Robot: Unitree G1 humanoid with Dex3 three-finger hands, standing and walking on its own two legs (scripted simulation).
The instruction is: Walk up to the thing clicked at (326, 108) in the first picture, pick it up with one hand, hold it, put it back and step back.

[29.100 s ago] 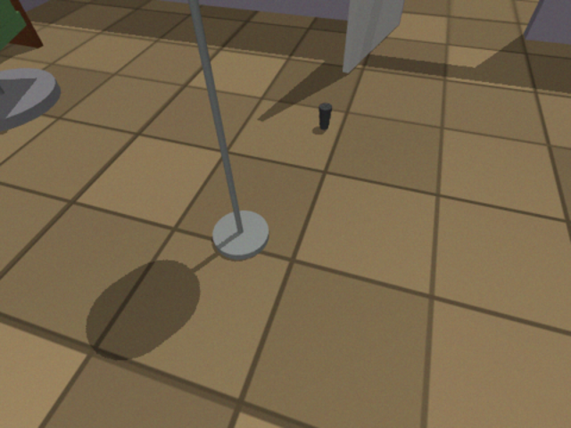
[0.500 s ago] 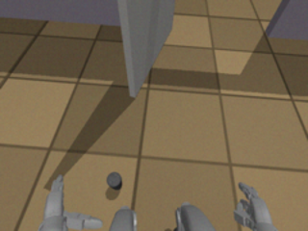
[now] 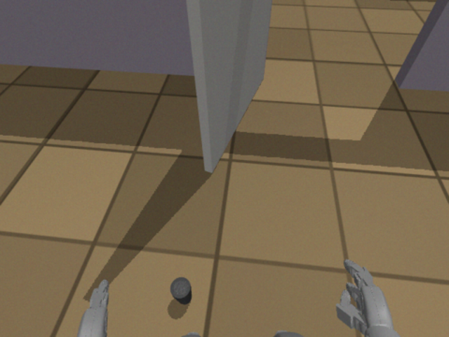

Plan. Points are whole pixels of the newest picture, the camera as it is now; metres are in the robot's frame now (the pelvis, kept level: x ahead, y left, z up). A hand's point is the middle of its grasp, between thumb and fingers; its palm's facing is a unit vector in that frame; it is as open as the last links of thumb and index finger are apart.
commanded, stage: home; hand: left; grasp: from the side
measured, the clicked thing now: (182, 293) +0.38 +0.18 -0.65
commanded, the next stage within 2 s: stand in 1.46 s
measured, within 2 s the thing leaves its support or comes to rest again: neither
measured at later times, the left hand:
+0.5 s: hand (134, 332) +0.16 +0.18 -0.05, palm faces +0.10 -0.95 -0.29, open 17.6 cm
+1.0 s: hand (138, 331) +0.16 +0.17 -0.05, palm faces +0.10 -0.95 -0.28, open 17.5 cm
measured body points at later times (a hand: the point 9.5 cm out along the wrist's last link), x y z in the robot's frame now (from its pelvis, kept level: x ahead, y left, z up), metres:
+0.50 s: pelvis -0.01 +0.00 +0.00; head +0.02 +0.00 +0.45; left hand +0.15 +0.23 -0.03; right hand +0.15 -0.25 -0.07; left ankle +0.00 +0.12 -0.68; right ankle +0.00 -0.13 -0.68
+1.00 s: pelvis +0.00 -0.01 +0.00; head +0.02 -0.01 +0.45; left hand +0.15 +0.22 -0.03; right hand +0.16 -0.25 -0.07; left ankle +0.00 +0.12 -0.68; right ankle +0.00 -0.13 -0.68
